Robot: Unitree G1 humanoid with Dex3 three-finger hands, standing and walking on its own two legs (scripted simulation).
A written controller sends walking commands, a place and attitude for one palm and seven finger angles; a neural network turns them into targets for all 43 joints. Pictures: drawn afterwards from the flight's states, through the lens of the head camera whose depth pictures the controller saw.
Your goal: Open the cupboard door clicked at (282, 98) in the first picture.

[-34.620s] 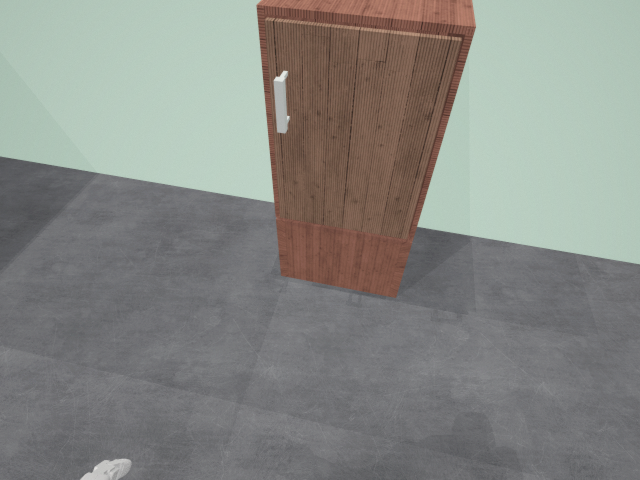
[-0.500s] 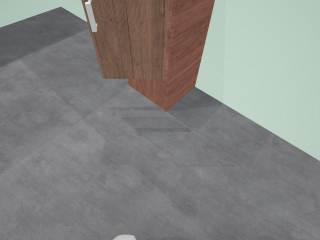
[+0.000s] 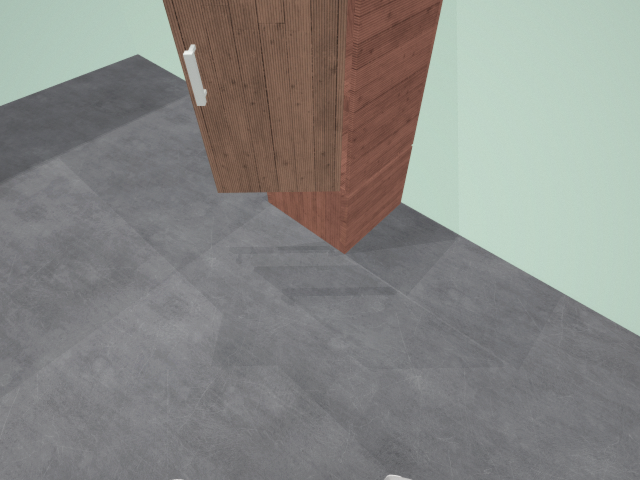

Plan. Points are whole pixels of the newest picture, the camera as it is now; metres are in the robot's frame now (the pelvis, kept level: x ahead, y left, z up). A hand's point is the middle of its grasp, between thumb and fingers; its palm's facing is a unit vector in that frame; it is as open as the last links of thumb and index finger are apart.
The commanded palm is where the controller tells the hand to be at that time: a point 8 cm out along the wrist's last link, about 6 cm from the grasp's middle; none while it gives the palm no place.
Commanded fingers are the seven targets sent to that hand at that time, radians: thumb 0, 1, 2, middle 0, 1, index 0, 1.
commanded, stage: take the last steps up to it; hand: left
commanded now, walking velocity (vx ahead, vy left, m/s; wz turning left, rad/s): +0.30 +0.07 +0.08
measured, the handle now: (197, 75) +1.00 +0.34 +0.00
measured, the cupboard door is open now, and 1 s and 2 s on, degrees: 43 43 43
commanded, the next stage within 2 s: come to a stop and stand still in 1.14 s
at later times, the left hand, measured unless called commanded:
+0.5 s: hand out of the picture +0.06 +0.14 -0.16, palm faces +0.20 -0.97 -0.15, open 7.3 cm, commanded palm none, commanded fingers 0.00 0.90 0.90 -0.20 -0.30 -0.20 -0.30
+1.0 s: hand (187, 306) +0.43 +0.27 -0.15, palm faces +0.03 -0.98 -0.20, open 7.4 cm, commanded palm none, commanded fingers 0.00 0.90 0.90 -0.20 -0.30 -0.20 -0.30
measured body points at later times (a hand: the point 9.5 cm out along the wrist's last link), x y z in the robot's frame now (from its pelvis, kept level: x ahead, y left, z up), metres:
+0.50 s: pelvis +0.15 +0.00 +0.00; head +0.18 +0.00 +0.45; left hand +0.05 +0.19 -0.15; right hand +0.25 -0.22 -0.15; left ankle +0.24 +0.16 -0.70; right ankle +0.06 -0.11 -0.74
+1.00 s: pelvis +0.32 +0.08 +0.00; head +0.34 +0.08 +0.45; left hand +0.43 +0.32 -0.14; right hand +0.28 -0.16 -0.15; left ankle +0.26 +0.15 -0.74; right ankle +0.41 -0.05 -0.70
